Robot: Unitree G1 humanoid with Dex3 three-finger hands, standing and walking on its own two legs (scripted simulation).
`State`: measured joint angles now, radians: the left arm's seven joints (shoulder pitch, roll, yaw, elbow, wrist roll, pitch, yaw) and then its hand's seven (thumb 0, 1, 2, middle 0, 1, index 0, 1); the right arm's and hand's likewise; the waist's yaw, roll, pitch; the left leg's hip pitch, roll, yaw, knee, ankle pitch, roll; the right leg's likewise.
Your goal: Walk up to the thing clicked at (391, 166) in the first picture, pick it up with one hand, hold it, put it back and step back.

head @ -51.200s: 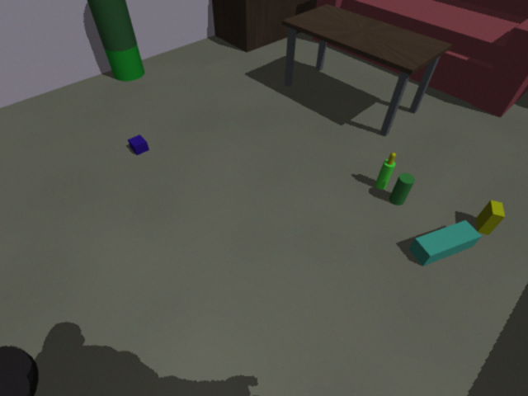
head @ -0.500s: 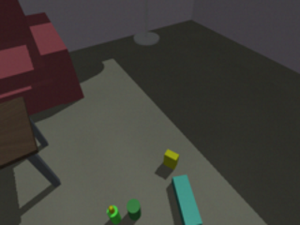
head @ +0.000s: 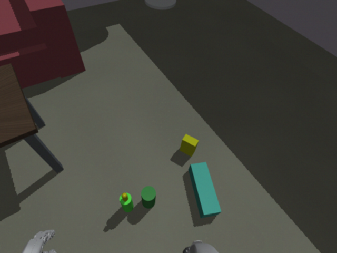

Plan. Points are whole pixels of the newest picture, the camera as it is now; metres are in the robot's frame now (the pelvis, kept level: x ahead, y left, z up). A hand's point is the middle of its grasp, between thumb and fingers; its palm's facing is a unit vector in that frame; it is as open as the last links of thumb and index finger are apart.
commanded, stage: step back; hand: left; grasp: from the side
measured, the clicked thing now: (126, 201) +0.40 +0.17 -0.64
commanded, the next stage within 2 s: none
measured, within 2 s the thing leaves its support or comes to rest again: neither
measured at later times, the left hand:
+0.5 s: hand out of the picture +0.01 +0.26 -0.15, palm faces -0.11 -0.91 -0.40, open 7.4 cm
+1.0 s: hand out of the picture -0.12 +0.26 -0.14, palm faces -0.03 -0.93 -0.36, open 7.4 cm
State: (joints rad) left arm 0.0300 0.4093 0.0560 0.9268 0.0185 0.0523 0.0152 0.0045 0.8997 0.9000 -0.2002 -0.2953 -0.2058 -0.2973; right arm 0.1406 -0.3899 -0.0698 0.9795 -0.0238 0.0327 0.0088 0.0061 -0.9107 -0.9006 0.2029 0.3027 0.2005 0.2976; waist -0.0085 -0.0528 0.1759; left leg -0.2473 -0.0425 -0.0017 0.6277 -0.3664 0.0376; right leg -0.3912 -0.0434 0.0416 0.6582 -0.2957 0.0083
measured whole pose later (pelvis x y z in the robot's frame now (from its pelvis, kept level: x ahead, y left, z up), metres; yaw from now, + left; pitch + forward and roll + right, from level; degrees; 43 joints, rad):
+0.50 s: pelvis -0.11 +0.00 -0.01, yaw -5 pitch -3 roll -2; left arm 0.16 0.37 0.08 0.86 0.04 0.05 -0.01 0.00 0.90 0.90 -0.20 -0.29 -0.20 -0.30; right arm 0.10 -0.38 -0.05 0.86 -0.01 0.04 -0.01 0.01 -0.91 -0.90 0.21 0.30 0.21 0.30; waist -0.01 0.04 0.19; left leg -0.41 0.04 0.04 0.72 -0.29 0.03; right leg -0.23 0.06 0.03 0.66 -0.37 -0.02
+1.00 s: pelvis -0.24 +0.00 +0.01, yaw -2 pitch -2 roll -1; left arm 0.14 0.40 0.08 0.79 0.02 0.07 0.01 0.00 0.90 0.90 -0.20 -0.30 -0.20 -0.30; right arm 0.18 -0.36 -0.04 0.85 -0.03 0.01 -0.01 0.01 -0.91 -0.90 0.21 0.30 0.21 0.30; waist 0.00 -0.04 0.17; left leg -0.30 0.01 -0.03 0.60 -0.26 0.02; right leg -0.46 0.13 0.16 1.21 -0.51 0.00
